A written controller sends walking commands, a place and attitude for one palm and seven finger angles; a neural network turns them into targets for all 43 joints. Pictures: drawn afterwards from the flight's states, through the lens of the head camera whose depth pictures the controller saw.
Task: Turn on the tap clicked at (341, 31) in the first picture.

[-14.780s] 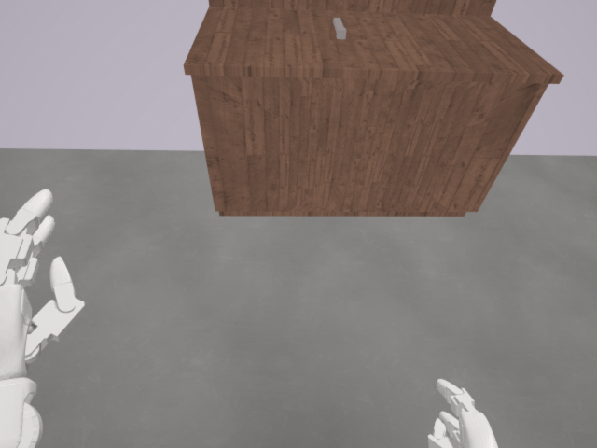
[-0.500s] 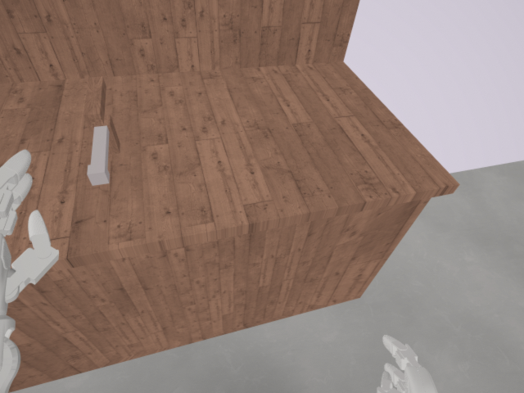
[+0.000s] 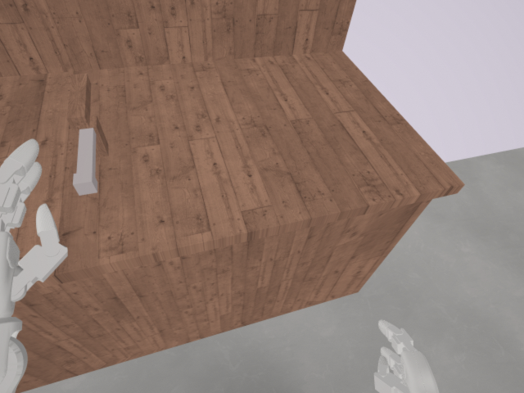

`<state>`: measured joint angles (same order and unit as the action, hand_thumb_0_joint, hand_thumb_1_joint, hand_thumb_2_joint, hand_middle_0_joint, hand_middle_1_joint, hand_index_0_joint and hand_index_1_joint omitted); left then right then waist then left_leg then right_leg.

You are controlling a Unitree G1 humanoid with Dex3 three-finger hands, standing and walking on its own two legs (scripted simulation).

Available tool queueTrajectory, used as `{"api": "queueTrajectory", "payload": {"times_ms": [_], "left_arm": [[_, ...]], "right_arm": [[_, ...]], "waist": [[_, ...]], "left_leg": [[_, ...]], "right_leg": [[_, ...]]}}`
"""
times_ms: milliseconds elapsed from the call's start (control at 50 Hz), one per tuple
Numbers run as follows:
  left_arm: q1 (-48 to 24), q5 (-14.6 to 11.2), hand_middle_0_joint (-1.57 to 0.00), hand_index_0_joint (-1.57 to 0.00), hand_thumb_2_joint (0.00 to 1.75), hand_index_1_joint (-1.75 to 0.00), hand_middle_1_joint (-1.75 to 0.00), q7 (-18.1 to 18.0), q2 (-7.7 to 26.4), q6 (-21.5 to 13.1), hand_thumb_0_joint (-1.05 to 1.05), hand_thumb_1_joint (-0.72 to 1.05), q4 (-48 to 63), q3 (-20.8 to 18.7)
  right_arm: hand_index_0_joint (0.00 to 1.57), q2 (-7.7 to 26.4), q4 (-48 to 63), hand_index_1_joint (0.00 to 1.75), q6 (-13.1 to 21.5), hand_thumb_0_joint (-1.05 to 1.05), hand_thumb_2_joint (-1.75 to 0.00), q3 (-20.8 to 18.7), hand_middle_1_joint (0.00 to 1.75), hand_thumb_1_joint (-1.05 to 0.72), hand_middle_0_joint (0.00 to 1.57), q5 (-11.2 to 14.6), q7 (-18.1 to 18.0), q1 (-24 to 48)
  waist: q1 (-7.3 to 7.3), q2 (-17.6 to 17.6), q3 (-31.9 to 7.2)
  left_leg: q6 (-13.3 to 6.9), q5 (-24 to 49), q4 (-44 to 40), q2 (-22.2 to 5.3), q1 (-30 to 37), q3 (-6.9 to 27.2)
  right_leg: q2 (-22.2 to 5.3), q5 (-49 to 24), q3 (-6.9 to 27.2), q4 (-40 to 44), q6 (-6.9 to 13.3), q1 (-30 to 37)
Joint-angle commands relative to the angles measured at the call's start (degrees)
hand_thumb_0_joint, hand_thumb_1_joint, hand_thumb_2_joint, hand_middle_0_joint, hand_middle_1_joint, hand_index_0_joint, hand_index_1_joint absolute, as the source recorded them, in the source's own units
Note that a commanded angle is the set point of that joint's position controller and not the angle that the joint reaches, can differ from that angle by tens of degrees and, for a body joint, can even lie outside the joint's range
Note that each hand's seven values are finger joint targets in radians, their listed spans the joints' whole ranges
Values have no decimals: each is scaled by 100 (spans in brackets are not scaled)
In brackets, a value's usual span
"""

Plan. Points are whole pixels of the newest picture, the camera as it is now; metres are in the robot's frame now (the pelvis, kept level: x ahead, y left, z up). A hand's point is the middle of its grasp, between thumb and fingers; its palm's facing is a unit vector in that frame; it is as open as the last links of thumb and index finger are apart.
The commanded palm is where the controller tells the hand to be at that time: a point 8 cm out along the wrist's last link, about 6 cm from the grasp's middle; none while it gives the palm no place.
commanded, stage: come to a stop and stand still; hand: left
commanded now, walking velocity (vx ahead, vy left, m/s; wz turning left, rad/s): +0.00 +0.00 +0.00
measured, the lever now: (85, 183) +0.39 +0.33 +0.06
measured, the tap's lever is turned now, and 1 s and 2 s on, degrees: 0 0 0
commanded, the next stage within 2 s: look again from close up in 1.26 s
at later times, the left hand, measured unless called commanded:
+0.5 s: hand (70, 248) +0.22 +0.23 +0.17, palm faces +0.39 -0.85 -0.35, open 7.4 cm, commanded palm +0.15 +0.27 +0.17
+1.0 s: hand (74, 251) +0.23 +0.24 +0.15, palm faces +0.35 -0.87 -0.35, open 7.4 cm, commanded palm +0.16 +0.28 +0.17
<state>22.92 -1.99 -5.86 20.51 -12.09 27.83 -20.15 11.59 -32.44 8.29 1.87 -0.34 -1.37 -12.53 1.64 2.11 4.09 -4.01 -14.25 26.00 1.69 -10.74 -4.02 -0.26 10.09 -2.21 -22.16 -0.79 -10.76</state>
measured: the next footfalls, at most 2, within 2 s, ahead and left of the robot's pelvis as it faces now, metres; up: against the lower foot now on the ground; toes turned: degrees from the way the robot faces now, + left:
none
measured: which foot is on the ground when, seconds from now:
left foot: down 0.00-1.00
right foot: down 0.00-1.00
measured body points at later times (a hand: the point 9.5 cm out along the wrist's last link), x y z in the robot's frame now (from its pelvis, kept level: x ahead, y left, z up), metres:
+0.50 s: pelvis -0.01 -0.01 +0.00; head +0.00 -0.01 +0.45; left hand +0.19 +0.27 +0.19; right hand +0.18 -0.22 -0.07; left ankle +0.00 +0.06 -0.74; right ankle +0.02 -0.13 -0.74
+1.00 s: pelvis +0.00 +0.00 +0.00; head +0.01 +0.02 +0.45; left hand +0.20 +0.29 +0.17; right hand +0.17 -0.23 -0.06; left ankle +0.00 +0.06 -0.74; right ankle +0.02 -0.13 -0.74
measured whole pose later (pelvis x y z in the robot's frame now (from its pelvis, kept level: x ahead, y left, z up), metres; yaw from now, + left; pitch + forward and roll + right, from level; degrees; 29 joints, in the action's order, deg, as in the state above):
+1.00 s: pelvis +0.00 +0.00 +0.00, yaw -1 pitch -1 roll -2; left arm 22.8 -1.7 -5.5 20.5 -12.2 22.6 -19.1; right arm 11.1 -32.1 8.6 1.6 0.1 -2.0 -12.6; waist 0.3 1.4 1.6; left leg -3.9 -14.0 25.6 1.2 -11.2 -4.7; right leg 0.3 9.4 -1.4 -21.4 -0.6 -11.3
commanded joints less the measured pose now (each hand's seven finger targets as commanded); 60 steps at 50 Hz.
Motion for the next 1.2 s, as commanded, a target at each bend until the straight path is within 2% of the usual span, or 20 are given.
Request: {"api": "queueTrajectory", "payload": {"times_ms": [0,80,240,260,280,300,320,340,380,400,480,500,520,600,620,740,880,1000,1040,1180], "left_arm": [[-199,-27,-20,-20,90,-30,-30,-83,803,-256,0,90,912,-537],[-451,-17,-20,-20,90,-30,-30,-85,793,-237,0,90,899,-479],[-494,-33,-20,-20,90,-30,-30,-129,811,-174,0,90,1108,-471],[-6718,1070,-20,-20,90,-30,-30,-108,5480,-839,0,90,2743,-3765],[-3080,319,-20,-20,90,-30,-30,160,1744,-588,0,90,-1072,-1445],[-1707,-8,-20,-20,90,-30,-30,95,1213,-447,0,90,-321,-1115],[-1745,34,-20,-20,90,-30,-30,109,828,-398,0,90,-285,-573],[-1522,-12,-20,-20,90,-30,-30,154,751,-434,0,90,58,-372],[-595,-33,-20,-20,90,-30,-30,167,433,-380,0,90,560,-57],[-214,-57,-20,-20,90,-30,-30,147,289,-335,0,90,625,29],[15,-60,-20,-20,90,-30,-30,-1,929,-211,0,90,374,-648],[-62,-58,-20,-20,90,-30,-30,-82,1316,-207,0,90,467,-1042],[-172,-102,-20,-20,90,-30,-30,-68,1157,-219,0,90,315,-1004],[-1215,-32,-20,-20,90,-30,-30,-94,1331,-377,0,90,949,-956],[-1255,-9,-20,-20,90,-30,-30,-96,1197,-411,0,90,883,-830],[-1068,91,-20,-20,90,-30,-30,-115,666,-425,0,90,994,-172],[-290,24,-20,-20,90,-30,-30,-112,837,-359,0,90,419,-569],[-436,-46,-20,-20,90,-30,-30,-59,1062,-399,0,90,1193,-696],[-383,-62,-20,-20,90,-30,-30,-51,908,-382,0,90,1277,-548],[-526,-21,-20,-20,90,-30,-30,-102,807,-285,0,90,1093,-472]], "right_arm": [[20,726,878,30,251,0,-90,-346,30,-90,20,65,-54,517],[20,725,886,30,144,0,-90,-357,30,-90,20,76,-70,534],[20,653,954,30,92,0,-90,-320,30,-90,20,70,-98,641],[20,983,844,30,366,0,-90,-350,30,-90,20,-313,-13,-101],[20,106,447,30,375,0,-90,-103,30,-90,20,-19,-8,502],[20,481,764,30,329,0,-90,-413,30,-90,20,152,37,459],[20,633,929,30,408,0,-90,-440,30,-90,20,100,61,301],[20,656,920,30,413,0,-90,-450,30,-90,20,111,109,279],[20,683,1002,30,343,0,-90,-419,30,-90,20,120,254,419],[20,612,1038,30,343,0,-90,-398,30,-90,20,174,294,488],[20,698,1072,30,227,0,-90,-371,30,-90,20,126,86,585],[20,729,1053,30,169,0,-90,-381,30,-90,20,132,4,620],[20,660,1079,30,147,0,-90,-334,30,-90,20,121,-62,650],[20,650,1069,30,208,0,-90,-280,30,-90,20,77,-208,763],[20,642,1018,30,258,0,-90,-266,30,-90,20,61,-218,696],[20,708,871,30,532,0,-90,-306,30,-90,20,56,-139,491],[20,716,857,30,367,0,-90,-351,30,-90,20,61,-98,446],[20,682,979,30,303,0,-90,-313,30,-90,20,63,-94,583],[20,680,982,30,298,0,-90,-322,30,-90,20,64,-82,528],[20,707,883,30,214,0,-90,-357,30,-90,20,68,-74,504]], "waist": [[-1,-659,-1093],[9,-620,-937],[22,-547,-999],[-32,-324,-246],[45,-235,-1350],[113,-1264,-1477],[69,-1560,-1604],[44,-1855,-1564],[79,-1480,-1421],[84,-976,-1425],[48,910,-902],[29,807,-843],[-5,797,-745],[-33,-587,-434],[-24,-722,-515],[14,-694,-810],[25,-268,-766],[19,-709,-1126],[17,-642,-1236],[10,-652,-1055]], "left_leg": [[602,2381,-446,-595,342,609],[628,1963,-644,-681,89,711],[554,1527,-596,-622,41,650],[175,1709,95,-852,-1137,697],[231,1989,-245,-558,129,870],[583,2767,-343,-588,869,558],[519,2688,-258,-795,653,552],[486,2754,-195,-854,585,684],[378,2209,-269,-899,158,671],[360,2109,-248,-847,152,637],[346,39,-305,-580,-434,605],[338,-59,-321,-529,-327,585],[308,-295,-376,-496,-369,614],[209,-922,-617,-510,-391,597],[174,-1083,-694,-536,-478,607],[228,-586,-674,-445,-236,538],[340,516,-703,-489,-387,598],[460,1924,-548,-525,84,566],[507,2272,-462,-573,216,570],[581,1645,-624,-650,53,626]], "right_leg": [[-104,-1417,217,-152,148,502],[-79,-949,169,-209,127,554],[-177,-1118,293,15,161,735],[-253,-985,363,-71,104,-29],[-536,-778,454,-164,491,-275],[-179,-1165,392,-509,503,109],[-246,-604,481,-600,453,151],[-290,-473,467,-597,377,51],[-317,-614,440,-439,283,355],[-272,-834,344,-372,249,470],[-397,103,710,328,214,124],[-422,380,769,437,251,-74],[-452,828,774,551,244,-220],[-374,1430,923,687,253,-477],[-345,1368,858,621,241,-274],[-216,760,735,571,206,103],[-163,-488,489,313,184,430],[-103,-1328,237,-90,161,594],[-99,-1387,201,-147,160,615],[-87,-950,202,-137,146,575]]}}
